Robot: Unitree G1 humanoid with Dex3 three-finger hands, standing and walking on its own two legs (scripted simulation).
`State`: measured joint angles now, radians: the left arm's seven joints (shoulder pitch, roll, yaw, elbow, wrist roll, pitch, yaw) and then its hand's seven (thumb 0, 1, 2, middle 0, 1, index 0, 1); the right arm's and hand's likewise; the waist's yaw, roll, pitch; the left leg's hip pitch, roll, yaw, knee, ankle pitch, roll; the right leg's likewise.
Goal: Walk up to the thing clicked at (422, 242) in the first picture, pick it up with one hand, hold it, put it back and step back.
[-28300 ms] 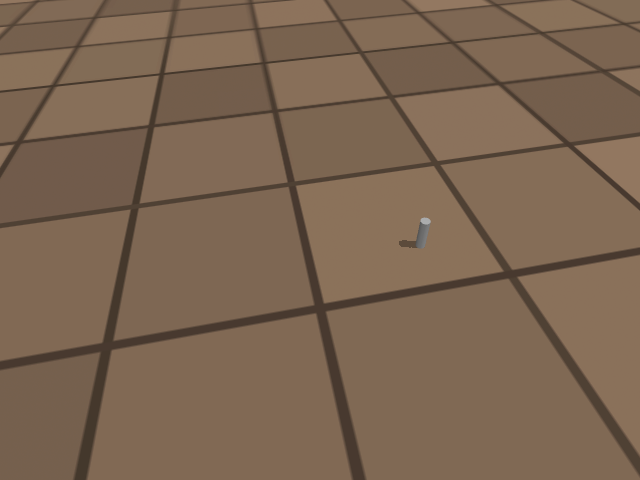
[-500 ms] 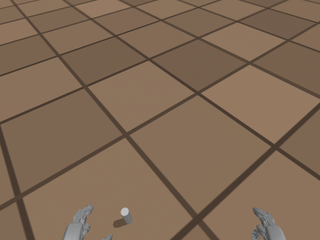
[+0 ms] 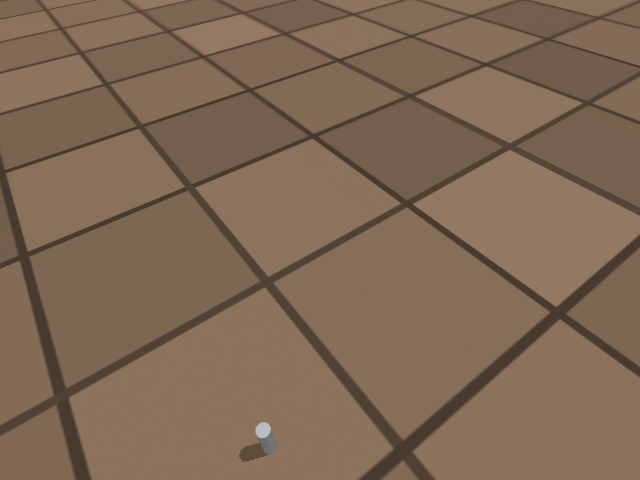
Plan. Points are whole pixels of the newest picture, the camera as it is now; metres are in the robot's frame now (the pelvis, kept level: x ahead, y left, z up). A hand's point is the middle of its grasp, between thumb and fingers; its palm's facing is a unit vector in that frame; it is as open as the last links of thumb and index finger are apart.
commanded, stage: stand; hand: left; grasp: from the side
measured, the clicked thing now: (266, 438) +0.41 +0.22 -0.70
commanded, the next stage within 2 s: step back in 1.64 s
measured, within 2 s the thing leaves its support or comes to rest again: neither
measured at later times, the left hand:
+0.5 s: hand out of the picture +0.05 +0.24 -0.15, palm faces -0.01 -0.94 -0.35, open 7.4 cm
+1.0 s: hand out of the picture +0.08 +0.24 -0.15, palm faces -0.02 -0.94 -0.35, open 7.4 cm
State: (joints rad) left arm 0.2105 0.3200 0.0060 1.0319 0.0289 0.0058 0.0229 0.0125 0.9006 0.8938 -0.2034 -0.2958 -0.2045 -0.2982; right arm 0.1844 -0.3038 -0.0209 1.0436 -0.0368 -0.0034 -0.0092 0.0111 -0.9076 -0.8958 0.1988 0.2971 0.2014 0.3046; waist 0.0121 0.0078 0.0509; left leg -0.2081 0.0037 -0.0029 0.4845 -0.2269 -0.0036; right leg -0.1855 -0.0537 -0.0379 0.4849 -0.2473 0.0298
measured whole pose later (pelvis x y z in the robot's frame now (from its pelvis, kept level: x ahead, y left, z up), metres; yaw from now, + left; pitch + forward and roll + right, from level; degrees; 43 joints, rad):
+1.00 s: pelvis +0.01 -0.01 +0.01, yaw -1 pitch -3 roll +0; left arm 0.10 0.33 0.01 1.17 0.02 -0.01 0.01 0.01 0.90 0.89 -0.20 -0.30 -0.21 -0.30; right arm 0.11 -0.34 0.00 1.16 -0.02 -0.01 0.00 0.01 -0.91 -0.90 0.20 0.30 0.20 0.30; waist 0.00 0.02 0.05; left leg -0.12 0.02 0.00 0.32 -0.16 -0.02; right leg -0.10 -0.03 -0.03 0.32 -0.17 0.02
